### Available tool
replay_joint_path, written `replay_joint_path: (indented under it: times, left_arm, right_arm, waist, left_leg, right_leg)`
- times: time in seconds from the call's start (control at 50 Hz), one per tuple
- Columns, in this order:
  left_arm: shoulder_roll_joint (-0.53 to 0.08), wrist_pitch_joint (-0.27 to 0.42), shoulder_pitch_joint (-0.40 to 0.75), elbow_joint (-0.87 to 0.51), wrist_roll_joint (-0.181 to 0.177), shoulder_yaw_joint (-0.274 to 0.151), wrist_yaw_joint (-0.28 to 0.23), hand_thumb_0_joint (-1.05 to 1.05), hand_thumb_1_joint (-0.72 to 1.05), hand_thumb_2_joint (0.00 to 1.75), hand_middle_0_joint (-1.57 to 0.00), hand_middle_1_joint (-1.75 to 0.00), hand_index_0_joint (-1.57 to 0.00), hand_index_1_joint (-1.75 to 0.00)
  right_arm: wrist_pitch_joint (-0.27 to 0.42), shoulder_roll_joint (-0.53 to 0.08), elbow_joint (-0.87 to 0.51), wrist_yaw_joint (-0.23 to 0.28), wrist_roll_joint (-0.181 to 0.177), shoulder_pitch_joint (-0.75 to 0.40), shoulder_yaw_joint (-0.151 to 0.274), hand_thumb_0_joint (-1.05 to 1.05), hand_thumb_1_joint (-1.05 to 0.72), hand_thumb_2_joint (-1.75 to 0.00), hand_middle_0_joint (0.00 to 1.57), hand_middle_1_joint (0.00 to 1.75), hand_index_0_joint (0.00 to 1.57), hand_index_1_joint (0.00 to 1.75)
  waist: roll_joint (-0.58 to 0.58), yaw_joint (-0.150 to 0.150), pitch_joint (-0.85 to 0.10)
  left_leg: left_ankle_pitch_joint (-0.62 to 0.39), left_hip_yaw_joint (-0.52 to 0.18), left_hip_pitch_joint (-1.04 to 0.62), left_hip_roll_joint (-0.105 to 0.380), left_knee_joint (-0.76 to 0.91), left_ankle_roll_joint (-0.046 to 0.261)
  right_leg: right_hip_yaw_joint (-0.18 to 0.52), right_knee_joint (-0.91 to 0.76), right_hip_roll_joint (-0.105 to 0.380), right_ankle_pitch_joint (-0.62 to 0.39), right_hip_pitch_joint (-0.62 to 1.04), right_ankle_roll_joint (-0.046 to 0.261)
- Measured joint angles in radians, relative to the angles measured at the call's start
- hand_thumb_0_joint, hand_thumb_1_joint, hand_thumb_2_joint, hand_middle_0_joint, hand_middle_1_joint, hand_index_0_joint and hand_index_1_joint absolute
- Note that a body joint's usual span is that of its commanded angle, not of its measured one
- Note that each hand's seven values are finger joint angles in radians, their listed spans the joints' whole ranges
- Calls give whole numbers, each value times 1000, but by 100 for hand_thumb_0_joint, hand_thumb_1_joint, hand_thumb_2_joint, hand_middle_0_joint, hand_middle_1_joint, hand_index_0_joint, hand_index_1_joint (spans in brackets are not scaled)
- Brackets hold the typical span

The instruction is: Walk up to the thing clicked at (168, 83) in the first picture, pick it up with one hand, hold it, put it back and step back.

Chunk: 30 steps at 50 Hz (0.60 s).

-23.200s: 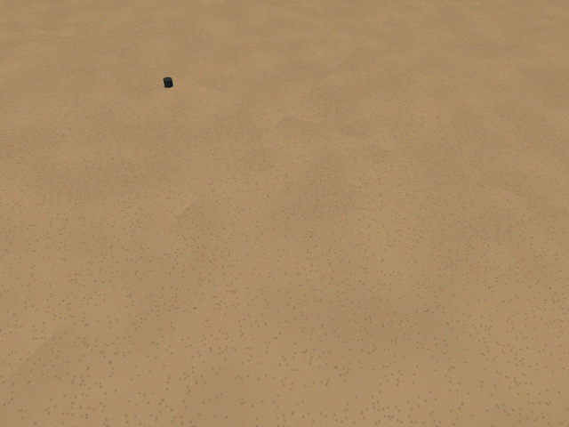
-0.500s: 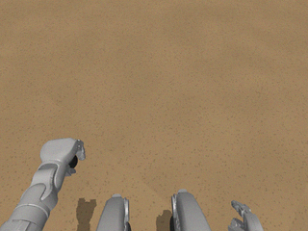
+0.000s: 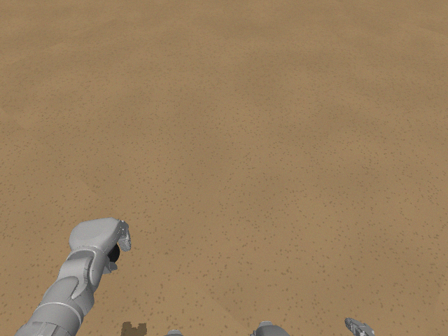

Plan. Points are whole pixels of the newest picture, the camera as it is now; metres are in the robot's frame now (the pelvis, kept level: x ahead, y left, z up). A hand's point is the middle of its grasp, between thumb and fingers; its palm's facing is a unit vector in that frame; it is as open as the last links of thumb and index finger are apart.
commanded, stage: lift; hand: left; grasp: from above
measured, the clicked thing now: (103, 250) +0.33 +0.24 -0.10
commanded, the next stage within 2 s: hold in 0.04 s
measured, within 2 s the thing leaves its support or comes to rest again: neither
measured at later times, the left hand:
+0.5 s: hand (101, 237) +0.32 +0.22 -0.03, palm faces -0.44 -0.06 -0.90, open 6.9 cm
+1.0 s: hand (100, 236) +0.31 +0.21 +0.00, palm faces -0.44 -0.05 -0.90, open 7.1 cm
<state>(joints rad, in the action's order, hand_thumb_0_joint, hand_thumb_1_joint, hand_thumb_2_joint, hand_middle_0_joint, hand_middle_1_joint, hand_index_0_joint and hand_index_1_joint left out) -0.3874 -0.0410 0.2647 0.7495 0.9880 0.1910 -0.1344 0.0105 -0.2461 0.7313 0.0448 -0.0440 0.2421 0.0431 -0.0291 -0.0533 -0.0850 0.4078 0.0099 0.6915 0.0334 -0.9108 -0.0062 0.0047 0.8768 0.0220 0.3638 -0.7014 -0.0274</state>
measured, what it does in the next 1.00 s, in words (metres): stands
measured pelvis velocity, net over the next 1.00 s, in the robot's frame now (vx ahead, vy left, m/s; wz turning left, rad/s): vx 0.02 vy -0.01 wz -0.02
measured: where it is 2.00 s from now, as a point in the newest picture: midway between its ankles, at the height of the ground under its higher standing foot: outside the picture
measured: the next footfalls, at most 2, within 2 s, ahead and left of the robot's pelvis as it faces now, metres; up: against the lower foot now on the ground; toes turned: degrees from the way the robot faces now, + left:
none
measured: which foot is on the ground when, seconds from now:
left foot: down 0.00-1.00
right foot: down 0.00-1.00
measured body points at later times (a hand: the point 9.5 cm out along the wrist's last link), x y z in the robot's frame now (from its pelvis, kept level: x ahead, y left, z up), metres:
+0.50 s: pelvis +0.02 +0.00 +0.03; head +0.05 -0.02 +0.48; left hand +0.34 +0.22 +0.02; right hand +0.14 -0.27 -0.09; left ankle +0.02 +0.12 -0.69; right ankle +0.04 -0.14 -0.69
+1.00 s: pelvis +0.02 -0.01 +0.04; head +0.04 -0.03 +0.49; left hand +0.33 +0.21 +0.05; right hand +0.16 -0.27 -0.08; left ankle +0.02 +0.12 -0.69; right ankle +0.04 -0.14 -0.69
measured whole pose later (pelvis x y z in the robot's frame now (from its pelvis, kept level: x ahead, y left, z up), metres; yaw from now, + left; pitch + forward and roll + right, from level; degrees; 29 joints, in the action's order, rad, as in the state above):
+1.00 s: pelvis +0.02 -0.01 +0.04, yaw -1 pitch +3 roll +0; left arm -0.39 -0.02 0.20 0.59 0.99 0.21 0.02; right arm -0.07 -0.26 0.67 0.04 -0.07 0.20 0.04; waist -0.05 0.00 -0.04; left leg 0.30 0.04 0.35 0.03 -0.59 -0.01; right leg 0.02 0.60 0.02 0.27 -0.38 -0.02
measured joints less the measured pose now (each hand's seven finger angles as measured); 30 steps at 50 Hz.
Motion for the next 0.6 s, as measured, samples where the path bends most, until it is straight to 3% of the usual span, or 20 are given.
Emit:
replay_joint_path:
  times: [0.22, 0.6]
  left_arm:
    - [10, 16, -9, -4, 2, 8, 14, -2, 30, 45, -56, -76, -94, -80]
    - [2, 27, -31, -78, 10, 13, 88, -2, 30, 44, -57, -76, -85, -75]
  right_arm:
    - [-9, 1, -2, -8, -3, -10, 3, 1, -92, -90, 20, 30, 20, 30]
    - [-51, -9, -28, -11, -14, -24, 13, 1, -92, -90, 20, 30, 20, 30]
  waist:
    - [-6, 15, 15]
    - [-13, 37, 25]
  left_leg:
    - [-37, 11, -130, -4, 127, 0]
    - [-68, 22, -264, -6, 245, -2]
  right_leg:
    - [6, -117, 3, -33, 123, 0]
    - [14, -217, 4, -57, 246, 1]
